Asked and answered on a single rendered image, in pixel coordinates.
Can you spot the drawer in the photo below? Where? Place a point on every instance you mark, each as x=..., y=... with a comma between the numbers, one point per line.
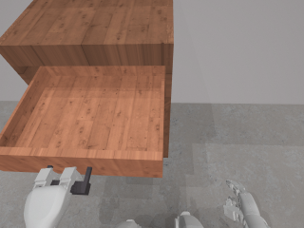
x=110, y=118

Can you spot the robot right shin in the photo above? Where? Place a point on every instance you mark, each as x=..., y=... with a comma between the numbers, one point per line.
x=185, y=213

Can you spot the robot left hand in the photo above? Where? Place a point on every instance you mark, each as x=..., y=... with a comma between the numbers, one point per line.
x=46, y=205

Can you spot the robot right hand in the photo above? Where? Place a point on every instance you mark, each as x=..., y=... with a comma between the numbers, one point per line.
x=243, y=205

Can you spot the cabinet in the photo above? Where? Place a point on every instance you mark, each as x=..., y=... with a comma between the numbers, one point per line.
x=94, y=33

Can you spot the handle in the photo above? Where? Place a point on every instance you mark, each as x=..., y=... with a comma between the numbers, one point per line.
x=79, y=187

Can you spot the robot right thigh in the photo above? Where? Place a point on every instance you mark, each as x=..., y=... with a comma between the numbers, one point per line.
x=186, y=221

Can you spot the robot right forearm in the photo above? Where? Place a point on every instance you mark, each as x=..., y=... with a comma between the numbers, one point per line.
x=254, y=221

